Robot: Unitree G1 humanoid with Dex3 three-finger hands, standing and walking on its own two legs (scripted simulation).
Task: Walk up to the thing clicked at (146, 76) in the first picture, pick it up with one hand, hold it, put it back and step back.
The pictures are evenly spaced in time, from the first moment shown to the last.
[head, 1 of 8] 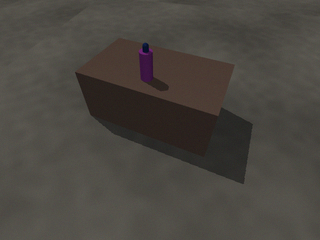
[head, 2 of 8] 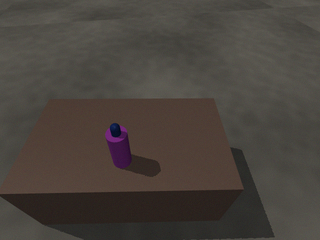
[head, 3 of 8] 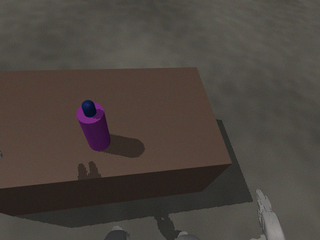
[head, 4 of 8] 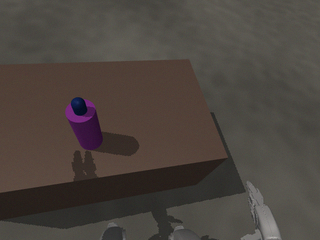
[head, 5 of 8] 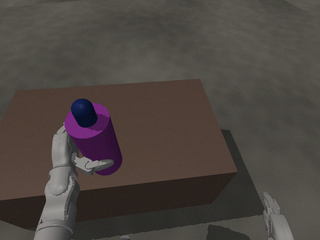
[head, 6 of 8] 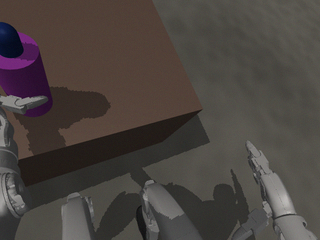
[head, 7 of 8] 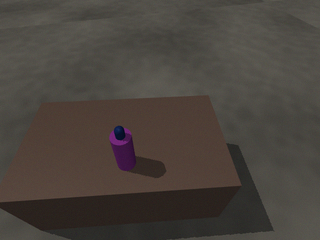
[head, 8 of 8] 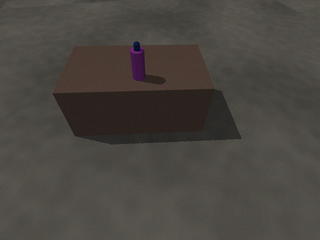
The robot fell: no
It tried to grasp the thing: yes
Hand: left
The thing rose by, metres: 0.27
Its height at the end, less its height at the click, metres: +0.00
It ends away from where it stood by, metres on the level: 0.04
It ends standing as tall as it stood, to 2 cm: yes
